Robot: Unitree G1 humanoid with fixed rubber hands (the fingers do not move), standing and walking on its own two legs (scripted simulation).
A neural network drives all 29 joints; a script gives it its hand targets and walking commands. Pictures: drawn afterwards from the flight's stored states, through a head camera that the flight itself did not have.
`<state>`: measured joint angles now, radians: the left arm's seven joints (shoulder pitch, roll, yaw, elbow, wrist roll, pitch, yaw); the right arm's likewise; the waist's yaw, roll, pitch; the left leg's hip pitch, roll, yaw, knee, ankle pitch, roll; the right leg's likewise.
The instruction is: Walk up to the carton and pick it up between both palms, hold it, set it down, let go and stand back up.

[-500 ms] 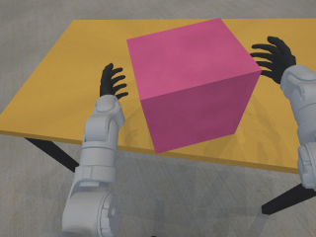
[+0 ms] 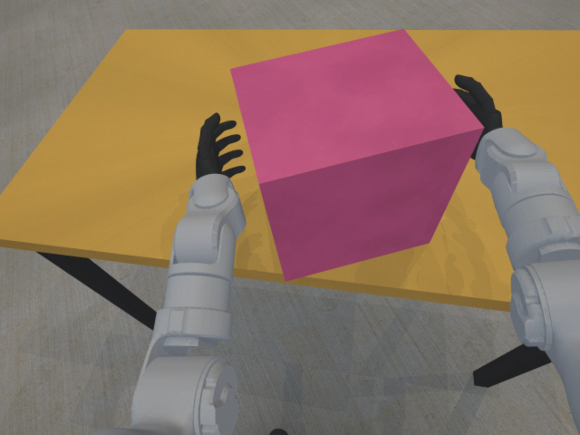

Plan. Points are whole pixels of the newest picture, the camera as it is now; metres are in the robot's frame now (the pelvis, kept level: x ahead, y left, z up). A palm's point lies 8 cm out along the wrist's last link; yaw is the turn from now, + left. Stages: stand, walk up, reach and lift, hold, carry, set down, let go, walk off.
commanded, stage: reach and lift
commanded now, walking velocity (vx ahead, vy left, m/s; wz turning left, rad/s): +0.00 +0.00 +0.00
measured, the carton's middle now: (339, 164) +0.46 +0.04 +0.08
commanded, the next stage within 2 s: none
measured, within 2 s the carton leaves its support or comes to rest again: leaves its support in 1.96 s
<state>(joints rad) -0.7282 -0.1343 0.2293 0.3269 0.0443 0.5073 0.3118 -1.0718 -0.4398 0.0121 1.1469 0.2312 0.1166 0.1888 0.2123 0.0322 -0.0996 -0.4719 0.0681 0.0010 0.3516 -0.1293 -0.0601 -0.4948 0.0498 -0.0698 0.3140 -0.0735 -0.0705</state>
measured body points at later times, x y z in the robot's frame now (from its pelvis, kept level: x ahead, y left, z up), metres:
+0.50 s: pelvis +0.00 -0.01 +0.00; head +0.07 -0.03 +0.44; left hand +0.40 +0.19 +0.12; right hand +0.51 -0.12 +0.12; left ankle +0.01 +0.16 -0.74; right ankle +0.03 -0.07 -0.74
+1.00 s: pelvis +0.00 +0.00 +0.00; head +0.07 -0.01 +0.45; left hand +0.40 +0.19 +0.12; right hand +0.51 -0.12 +0.12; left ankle +0.01 +0.16 -0.74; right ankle +0.03 -0.07 -0.74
